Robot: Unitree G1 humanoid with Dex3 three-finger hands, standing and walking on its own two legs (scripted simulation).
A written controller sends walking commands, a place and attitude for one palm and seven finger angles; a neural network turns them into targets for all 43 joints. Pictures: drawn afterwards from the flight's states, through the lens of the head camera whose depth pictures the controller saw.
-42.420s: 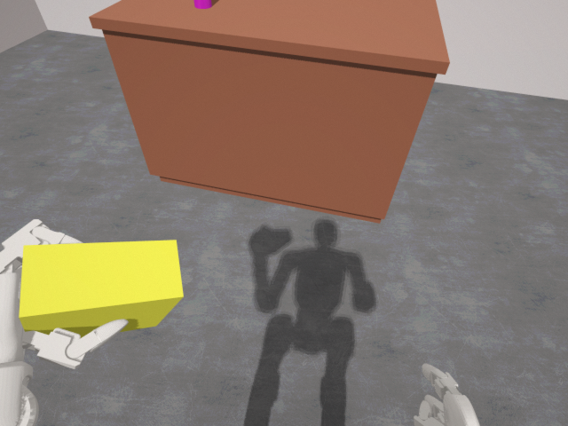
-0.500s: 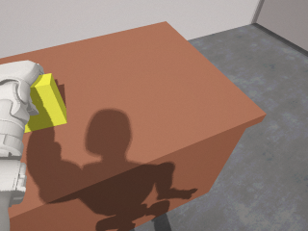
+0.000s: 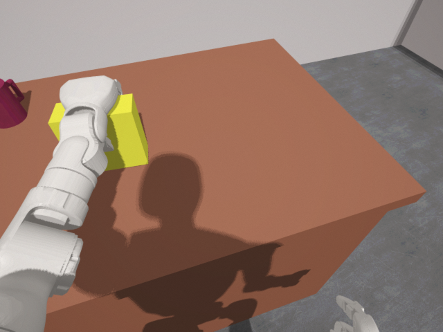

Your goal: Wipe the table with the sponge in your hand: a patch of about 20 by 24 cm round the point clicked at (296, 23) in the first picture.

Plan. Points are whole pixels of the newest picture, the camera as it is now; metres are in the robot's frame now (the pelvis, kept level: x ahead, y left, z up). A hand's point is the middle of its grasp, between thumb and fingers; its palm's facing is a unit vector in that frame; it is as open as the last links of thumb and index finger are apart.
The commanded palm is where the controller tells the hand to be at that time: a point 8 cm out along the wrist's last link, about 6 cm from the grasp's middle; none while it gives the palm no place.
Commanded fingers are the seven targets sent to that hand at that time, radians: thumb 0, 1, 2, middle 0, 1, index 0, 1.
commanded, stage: slide across to the middle lane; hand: left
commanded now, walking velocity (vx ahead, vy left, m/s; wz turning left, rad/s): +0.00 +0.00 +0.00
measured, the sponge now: (109, 144) +0.43 +0.26 +0.10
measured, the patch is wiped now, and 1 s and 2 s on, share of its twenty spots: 0.60 0.75 0.80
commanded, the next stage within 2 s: wipe back along the middle lane in 0.16 s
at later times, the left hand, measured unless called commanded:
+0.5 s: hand (129, 126) +0.43 +0.20 +0.15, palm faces +0.02 -0.01 -1.00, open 10.0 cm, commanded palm +0.39 +0.20 +0.20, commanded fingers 0.00 0.10 1.30 -1.20 -1.60 -1.20 -1.60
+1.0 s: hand (129, 147) +0.38 +0.19 +0.15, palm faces +0.05 +0.00 -1.00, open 10.0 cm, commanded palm +0.34 +0.18 +0.18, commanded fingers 0.00 0.10 1.30 -1.20 -1.60 -1.20 -1.60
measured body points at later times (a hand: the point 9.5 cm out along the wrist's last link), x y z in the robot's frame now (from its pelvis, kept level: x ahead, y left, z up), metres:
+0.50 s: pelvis +0.01 -0.02 +0.00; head +0.02 -0.06 +0.45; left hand +0.42 +0.20 +0.21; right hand +0.19 -0.26 -0.12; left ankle +0.01 +0.08 -0.74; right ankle -0.03 -0.13 -0.74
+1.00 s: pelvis +0.00 -0.04 +0.00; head -0.02 -0.08 +0.45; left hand +0.37 +0.18 +0.20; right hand +0.19 -0.28 -0.11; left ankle +0.01 +0.08 -0.74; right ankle -0.03 -0.13 -0.74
